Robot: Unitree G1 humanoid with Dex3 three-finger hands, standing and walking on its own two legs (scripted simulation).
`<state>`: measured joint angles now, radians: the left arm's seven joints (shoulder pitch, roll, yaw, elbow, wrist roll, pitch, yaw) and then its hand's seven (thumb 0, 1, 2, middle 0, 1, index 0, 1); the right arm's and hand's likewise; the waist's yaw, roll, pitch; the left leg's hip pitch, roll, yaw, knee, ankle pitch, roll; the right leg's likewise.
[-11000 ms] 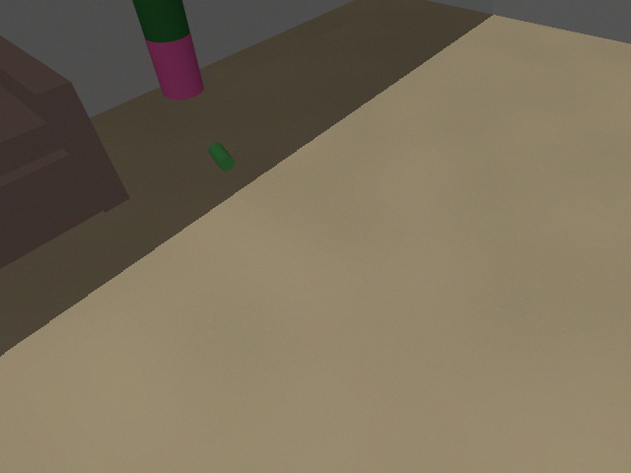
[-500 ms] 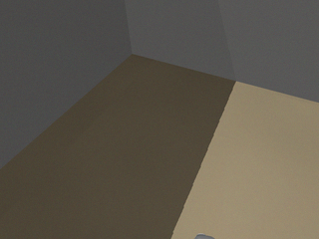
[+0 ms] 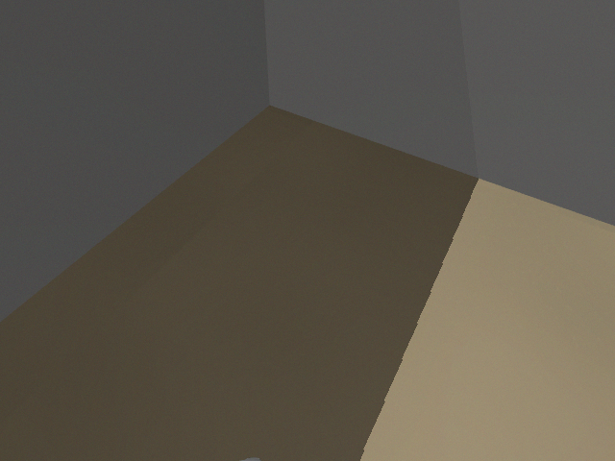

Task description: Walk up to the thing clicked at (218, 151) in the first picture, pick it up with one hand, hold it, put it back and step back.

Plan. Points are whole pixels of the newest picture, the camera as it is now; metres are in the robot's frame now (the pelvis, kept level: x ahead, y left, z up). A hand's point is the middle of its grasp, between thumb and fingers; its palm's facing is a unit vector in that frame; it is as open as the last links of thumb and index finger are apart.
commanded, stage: walk up
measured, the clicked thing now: out of the picture -1.00 +0.86 -0.71
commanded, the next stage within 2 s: stand in 0.94 s
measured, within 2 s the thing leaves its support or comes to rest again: neither
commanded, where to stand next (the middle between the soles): +0.12 -0.03 m, yaw -1 degrees
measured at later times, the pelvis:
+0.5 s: pelvis +0.04 -0.01 +0.02, yaw -1 degrees
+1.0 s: pelvis +0.05 -0.02 +0.03, yaw -1 degrees
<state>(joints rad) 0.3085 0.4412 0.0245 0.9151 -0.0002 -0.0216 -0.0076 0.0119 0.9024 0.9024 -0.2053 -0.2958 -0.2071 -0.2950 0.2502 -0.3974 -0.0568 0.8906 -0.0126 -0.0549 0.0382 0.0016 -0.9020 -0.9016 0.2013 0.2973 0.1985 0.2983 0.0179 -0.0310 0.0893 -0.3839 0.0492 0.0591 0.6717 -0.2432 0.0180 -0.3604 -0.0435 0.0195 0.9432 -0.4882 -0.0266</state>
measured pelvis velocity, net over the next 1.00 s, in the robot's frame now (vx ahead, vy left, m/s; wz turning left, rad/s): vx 0.05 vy -0.02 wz -0.02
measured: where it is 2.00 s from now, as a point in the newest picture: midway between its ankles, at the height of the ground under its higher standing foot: outside the picture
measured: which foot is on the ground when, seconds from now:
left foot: down 0.00-1.00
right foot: up 0.00-0.20, down 0.22-1.00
